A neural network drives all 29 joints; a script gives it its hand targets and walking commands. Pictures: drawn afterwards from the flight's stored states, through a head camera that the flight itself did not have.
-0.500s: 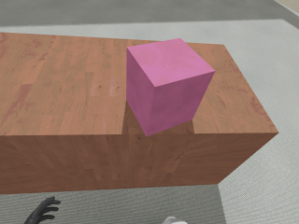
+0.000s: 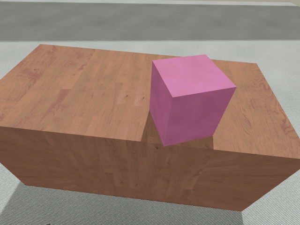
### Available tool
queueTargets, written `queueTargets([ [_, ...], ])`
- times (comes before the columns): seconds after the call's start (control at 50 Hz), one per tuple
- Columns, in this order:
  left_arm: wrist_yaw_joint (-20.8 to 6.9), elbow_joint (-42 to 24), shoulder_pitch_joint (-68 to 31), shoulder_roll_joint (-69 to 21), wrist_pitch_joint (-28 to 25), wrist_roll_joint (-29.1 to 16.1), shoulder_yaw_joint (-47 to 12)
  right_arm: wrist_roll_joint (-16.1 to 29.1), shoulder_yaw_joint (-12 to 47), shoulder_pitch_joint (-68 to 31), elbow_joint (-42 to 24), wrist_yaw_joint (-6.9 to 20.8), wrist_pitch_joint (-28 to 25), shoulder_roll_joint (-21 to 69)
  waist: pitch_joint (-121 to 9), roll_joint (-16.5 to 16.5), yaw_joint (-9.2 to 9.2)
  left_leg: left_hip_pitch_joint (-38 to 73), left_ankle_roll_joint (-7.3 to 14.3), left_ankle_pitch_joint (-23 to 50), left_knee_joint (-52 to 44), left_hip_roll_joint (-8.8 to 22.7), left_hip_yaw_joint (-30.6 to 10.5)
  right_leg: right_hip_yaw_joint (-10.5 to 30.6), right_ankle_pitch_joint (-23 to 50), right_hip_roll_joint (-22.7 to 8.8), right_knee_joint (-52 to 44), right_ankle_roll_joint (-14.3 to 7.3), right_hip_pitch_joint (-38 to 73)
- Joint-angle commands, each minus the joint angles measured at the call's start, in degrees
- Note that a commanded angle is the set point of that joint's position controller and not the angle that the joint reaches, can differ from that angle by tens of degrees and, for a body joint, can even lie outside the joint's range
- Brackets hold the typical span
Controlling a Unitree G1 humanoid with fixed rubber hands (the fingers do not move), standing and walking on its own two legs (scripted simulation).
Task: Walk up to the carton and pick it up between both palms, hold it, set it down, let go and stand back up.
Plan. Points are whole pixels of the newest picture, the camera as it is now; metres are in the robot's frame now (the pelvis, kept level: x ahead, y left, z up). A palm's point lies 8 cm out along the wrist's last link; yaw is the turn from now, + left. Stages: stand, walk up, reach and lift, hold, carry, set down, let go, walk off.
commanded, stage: walk up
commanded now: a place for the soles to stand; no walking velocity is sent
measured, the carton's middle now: (184, 100) +0.57 -0.09 +0.01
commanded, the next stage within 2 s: none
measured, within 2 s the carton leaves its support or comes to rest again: neither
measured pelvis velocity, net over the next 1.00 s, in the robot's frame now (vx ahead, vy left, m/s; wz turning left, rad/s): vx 0.16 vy -0.07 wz -0.04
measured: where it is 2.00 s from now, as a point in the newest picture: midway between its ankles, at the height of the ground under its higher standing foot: outside the picture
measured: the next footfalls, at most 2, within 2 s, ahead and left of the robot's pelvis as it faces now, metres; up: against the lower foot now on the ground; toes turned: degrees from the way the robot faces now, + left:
right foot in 0.54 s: +0.19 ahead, -0.22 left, +0.00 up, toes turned -4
left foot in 0.90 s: +0.28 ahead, +0.05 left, +0.00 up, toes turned +1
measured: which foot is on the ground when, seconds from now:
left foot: down 0.00-0.54, up 0.56-0.88, down 0.90-1.00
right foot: down 0.00-0.28, up 0.30-0.52, down 0.54-1.00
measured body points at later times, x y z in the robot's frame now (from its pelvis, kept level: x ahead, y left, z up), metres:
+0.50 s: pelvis +0.06 -0.05 +0.01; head +0.09 -0.05 +0.45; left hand +0.16 +0.29 -0.09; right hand +0.11 -0.40 -0.08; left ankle +0.01 +0.14 -0.72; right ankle +0.14 -0.21 -0.71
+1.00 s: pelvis +0.16 -0.07 -0.01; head +0.21 -0.06 +0.43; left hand +0.27 +0.25 -0.11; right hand +0.31 -0.39 -0.10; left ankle +0.24 +0.05 -0.73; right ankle +0.15 -0.22 -0.72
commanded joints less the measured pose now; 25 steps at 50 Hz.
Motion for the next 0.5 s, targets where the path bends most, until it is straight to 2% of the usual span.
queueTargets([
  [0.0,0.1,-3.3,-6.1,11.0,-2.5,0.1,3.5,0.0,-3.8,-3.3,-1.5,-0.8,-2.0,-11.7,-3.9,3.0,-1.34,-3.1,4.8,-3.1,-12.0,4.8,-7.0,8.1,-11.8,-5.4,-10.7,-2.7,5.1],
  [0.04,0.2,-1.8,-5.1,11.5,-2.8,0.0,3.7,0.3,-3.8,-5.4,-0.5,-0.6,-2.1,-11.5,-4.4,2.1,-0.96,-2.4,4.4,0.7,-11.6,5.0,-6.9,8.2,-8.8,-5.9,-12.2,-2.9,6.8],
  [0.06,0.2,-1.1,-6.1,10.8,-2.8,0.2,3.3,0.5,-3.6,-5.0,0.4,-0.5,-2.0,-11.1,-6.0,1.6,-1.42,-0.3,4.1,1.0,-11.9,4.5,-5.7,8.5,-9.4,-5.8,-12.4,-2.9,6.3],
  [0.08,0.1,-0.6,-6.3,10.1,-2.8,0.1,3.2,0.2,-3.5,-5.1,0.8,-0.4,-2.0,-10.8,-4.8,3.0,-1.03,0.1,4.1,0.5,-12.5,4.6,-5.6,8.3,-9.0,-5.9,-12.2,-3.1,5.3],
  [0.1,0.1,0.4,-5.7,10.2,-2.6,0.0,3.1,0.5,-3.7,-5.8,1.2,-0.4,-2.0,-11.3,-4.7,3.3,-1.34,-1.8,4.3,-2.6,-14.3,5.5,-7.1,8.0,-8.9,-5.4,-12.5,-2.2,6.2],
  [0.12,0.1,0.7,-6.7,10.6,-2.5,-0.2,3.5,0.6,-3.6,-6.0,2.0,-0.6,-1.9,-11.5,-3.5,4.7,-1.32,-3.4,4.2,-1.8,-15.0,5.7,-7.4,7.7,-9.7,-5.8,-12.6,-2.6,7.4],
  [0.14,0.1,1.6,-6.4,10.4,-2.5,0.0,3.3,0.6,-3.6,-6.5,2.1,-0.5,-1.9,-11.8,-3.1,3.0,-0.90,-3.3,4.3,-2.1,-15.3,5.4,-6.9,7.6,-9.4,-5.5,-13.1,-2.4,7.1],
  [0.16,0.1,1.9,-7.1,10.5,-2.5,0.1,3.5,0.2,-3.7,-6.4,3.2,-0.5,-2.0,-11.8,-3.4,2.7,-1.08,-4.8,4.5,-1.7,-15.2,5.6,-7.3,7.6,-9.3,-5.4,-12.9,-2.7,8.7],
  [0.18,0.2,2.6,-6.1,9.8,-2.6,-0.1,3.1,0.1,-3.7,-7.2,3.7,-0.6,-2.0,-12.1,-3.7,3.2,-0.07,-3.5,4.4,0.2,-15.2,6.0,-7.3,7.5,-6.9,-5.6,-13.0,-2.7,8.9],
  [0.2,-1.3,-0.3,-1.2,13.6,-2.4,2.6,6.3,-0.9,-6.8,2.3,2.2,-0.9,-2.2,-14.8,-7.5,1.6,-1.67,1.0,8.2,-19.6,-14.3,6.3,-9.3,4.9,-23.6,-3.0,-7.9,-3.8,6.5],
  [0.22,-2.0,-1.0,-2.5,13.4,-1.9,2.9,6.9,-1.2,-7.8,4.5,2.4,-1.2,-2.1,-16.8,-4.2,3.8,-3.04,3.4,10.5,-28.6,-17.9,9.5,-14.4,3.8,-25.9,-1.7,-3.7,-3.0,-1.6],
  [0.24,-2.8,-2.7,-5.5,11.7,-1.5,2.8,6.8,-1.7,-8.9,5.4,2.3,-1.6,-1.9,-18.8,0.2,10.6,-4.01,3.3,13.9,-35.3,-23.8,15.2,-23.5,1.2,-20.4,1.5,5.8,-1.8,-9.4],
  [0.26,-3.4,-4.6,-6.7,10.2,-1.1,3.3,6.8,-2.9,-9.6,4.7,1.3,-2.2,-2.2,-20.0,3.2,11.4,-4.17,4.2,16.3,-34.2,-25.4,19.8,-28.1,4.0,-17.7,0.0,14.0,-2.3,-15.8],
  [0.28,-3.8,-6.6,-7.9,10.3,-0.9,3.5,7.4,-2.9,-9.9,4.7,0.0,-2.8,-2.8,-19.5,5.2,9.2,-3.68,5.1,17.7,-31.1,-25.8,22.5,-31.7,8.2,-15.0,-2.6,19.0,-2.6,-20.4],
  [0.3,-3.8,-7.0,-6.4,9.9,-1.2,3.2,7.6,-3.3,-10.5,4.5,-0.8,-3.2,-3.3,-19.1,4.6,8.3,-3.53,8.5,17.2,-25.2,-23.8,22.6,-27.8,9.9,-14.0,-3.8,19.5,-2.3,-22.7],
  [0.32,-3.9,-7.6,-6.6,9.3,-1.4,3.5,8.0,-3.3,-10.5,4.2,-2.0,-3.4,-3.6,-17.4,4.6,8.0,-3.03,11.2,16.5,-19.7,-23.0,20.7,-24.0,9.3,-12.8,-3.6,19.4,-2.0,-24.4],
  [0.34,-4.1,-7.9,-4.6,9.0,-1.8,3.2,7.9,-3.0,-10.7,4.2,-2.4,-3.5,-3.6,-17.4,3.2,8.9,-2.90,13.7,15.3,-12.9,-21.2,18.9,-18.2,9.1,-12.5,-3.6,17.0,-1.3,-23.2],
  [0.36,-4.5,-7.4,-4.6,8.2,-2.2,3.1,7.6,-3.1,-10.5,4.8,-3.2,-3.3,-3.8,-15.9,2.0,7.2,-3.61,14.2,14.9,-7.2,-20.2,16.6,-13.5,6.8,-12.2,-2.4,13.8,-1.3,-20.5],
  [0.38,-4.5,-8.1,-4.8,8.0,-2.1,3.1,7.7,-3.0,-10.4,4.3,-3.1,-3.0,-3.9,-15.3,0.2,8.3,-2.76,13.0,13.7,-2.1,-18.4,14.6,-9.6,5.8,-11.8,-2.3,10.9,-1.0,-15.1],
  [0.4,-4.7,-8.5,-3.9,8.2,-2.1,2.7,7.5,-2.8,-9.9,3.4,-4.2,-2.7,-3.7,-14.5,-0.1,9.5,-2.37,8.1,13.0,-3.1,-18.7,12.6,-6.7,4.8,-10.5,-1.8,8.6,-0.7,-9.3],
  [0.42,-4.6,-8.3,-0.2,7.9,-1.7,2.2,7.7,-3.2,-10.1,0.4,-5.3,-2.1,-3.5,-14.3,-1.8,13.8,-0.82,3.6,12.0,-5.9,-18.2,10.7,-4.2,2.8,-10.0,-0.8,5.0,-0.8,-1.8],
  [0.44,-4.2,-7.3,5.0,8.0,-1.3,2.2,8.0,-3.1,-10.3,-1.9,-6.2,-1.8,-3.3,-15.1,-2.8,14.1,2.33,-4.0,11.1,-10.0,-15.1,11.4,-3.3,1.2,-5.5,-0.7,2.6,-1.3,8.8],
  [0.46,-3.3,-5.6,11.2,8.5,-1.2,2.4,8.5,-2.9,-9.9,-2.8,-6.9,-1.5,-2.9,-14.0,-3.0,11.9,4.97,-10.8,9.9,-11.6,-7.3,9.9,-0.8,-1.6,-3.4,1.3,0.9,-1.7,18.0],
  [0.48,-2.0,-3.0,17.0,10.8,-1.7,2.3,9.4,-3.2,-8.9,-1.0,-7.1,-0.9,-2.2,-11.1,-6.0,1.5,7.14,-16.1,8.3,-13.3,7.9,6.3,3.3,0.1,-4.9,2.1,-0.1,-1.7,26.7],
])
